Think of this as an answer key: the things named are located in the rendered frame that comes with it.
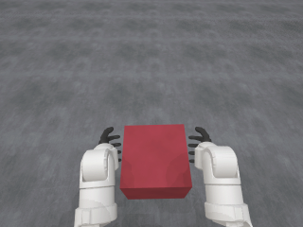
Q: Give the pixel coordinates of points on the robot right forearm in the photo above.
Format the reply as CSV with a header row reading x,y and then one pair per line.
x,y
224,201

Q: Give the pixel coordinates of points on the robot right hand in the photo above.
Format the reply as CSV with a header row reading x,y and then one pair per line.
x,y
203,138

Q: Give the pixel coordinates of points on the carton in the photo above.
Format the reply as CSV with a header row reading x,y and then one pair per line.
x,y
155,162

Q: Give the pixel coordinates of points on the robot left forearm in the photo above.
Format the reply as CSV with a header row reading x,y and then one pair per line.
x,y
97,206

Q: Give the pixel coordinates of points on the robot left hand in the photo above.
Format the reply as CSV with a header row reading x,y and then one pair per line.
x,y
104,139

